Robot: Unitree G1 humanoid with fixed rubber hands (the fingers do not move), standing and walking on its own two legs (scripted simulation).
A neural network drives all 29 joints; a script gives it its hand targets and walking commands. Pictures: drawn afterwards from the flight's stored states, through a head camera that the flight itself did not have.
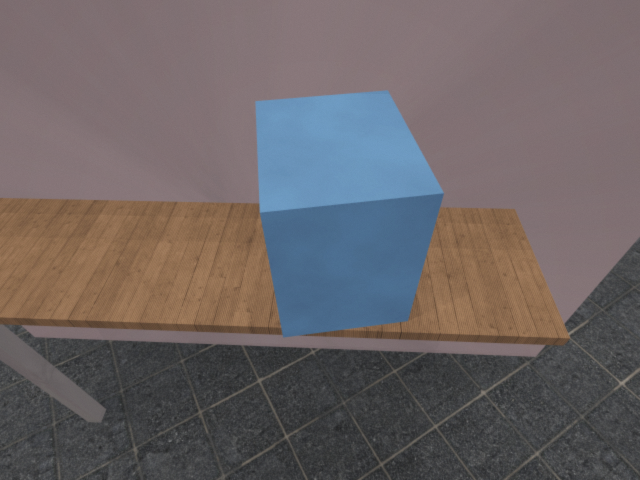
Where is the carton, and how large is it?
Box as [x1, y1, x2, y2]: [255, 90, 443, 337]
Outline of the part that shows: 387,90 255,101 260,215 283,337 404,321 408,318 443,192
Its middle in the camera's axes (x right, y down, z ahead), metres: +0.02 -0.04 +0.61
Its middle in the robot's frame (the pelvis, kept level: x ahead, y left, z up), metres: +0.50 +0.02 +0.05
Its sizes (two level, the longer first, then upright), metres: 0.253 0.208 0.276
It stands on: a table, 0.67 m high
